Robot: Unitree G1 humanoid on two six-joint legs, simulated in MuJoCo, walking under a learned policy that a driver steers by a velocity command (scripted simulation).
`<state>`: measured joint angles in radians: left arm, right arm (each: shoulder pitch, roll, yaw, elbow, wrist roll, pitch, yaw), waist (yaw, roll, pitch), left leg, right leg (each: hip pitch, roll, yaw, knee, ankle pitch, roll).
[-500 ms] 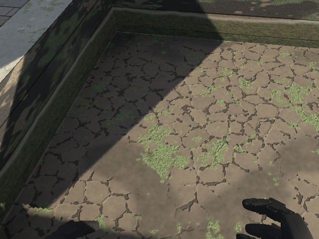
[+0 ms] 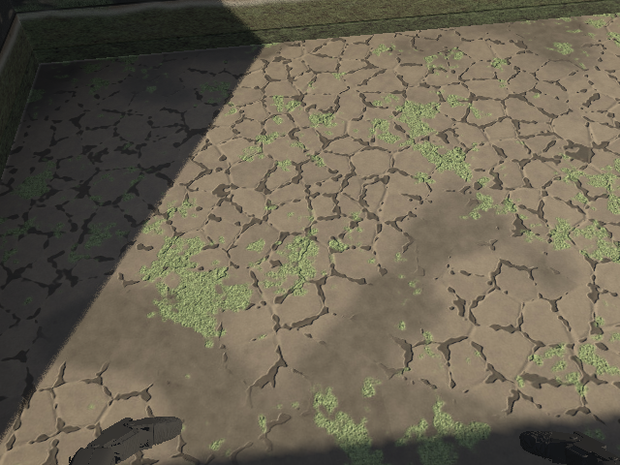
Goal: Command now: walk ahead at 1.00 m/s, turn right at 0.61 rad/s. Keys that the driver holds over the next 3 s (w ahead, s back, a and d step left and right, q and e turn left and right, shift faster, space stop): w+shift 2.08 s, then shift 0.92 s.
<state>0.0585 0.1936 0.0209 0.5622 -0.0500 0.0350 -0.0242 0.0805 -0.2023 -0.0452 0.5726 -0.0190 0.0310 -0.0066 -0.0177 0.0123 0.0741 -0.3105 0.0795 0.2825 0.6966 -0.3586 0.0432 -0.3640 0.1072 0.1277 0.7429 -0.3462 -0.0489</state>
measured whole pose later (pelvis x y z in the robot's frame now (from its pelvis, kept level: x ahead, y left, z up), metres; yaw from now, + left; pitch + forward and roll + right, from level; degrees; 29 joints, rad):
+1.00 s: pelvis +0.01 -0.02 +0.01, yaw -3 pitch -2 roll +1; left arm 0.09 0.12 -0.04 0.56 -0.01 -0.01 -0.03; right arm 0.05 -0.11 0.00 0.59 -0.01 0.04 -0.03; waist 0.01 0.00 0.03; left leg -0.22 0.09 0.22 0.58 -0.32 -0.01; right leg -0.26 0.16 0.13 0.59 -0.27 -0.09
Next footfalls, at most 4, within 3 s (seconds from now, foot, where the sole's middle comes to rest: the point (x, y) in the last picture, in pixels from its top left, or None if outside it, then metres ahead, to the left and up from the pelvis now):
none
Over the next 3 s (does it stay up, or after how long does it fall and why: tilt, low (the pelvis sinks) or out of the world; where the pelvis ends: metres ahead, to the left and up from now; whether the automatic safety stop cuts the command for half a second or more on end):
stays up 0.05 -0.01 0.02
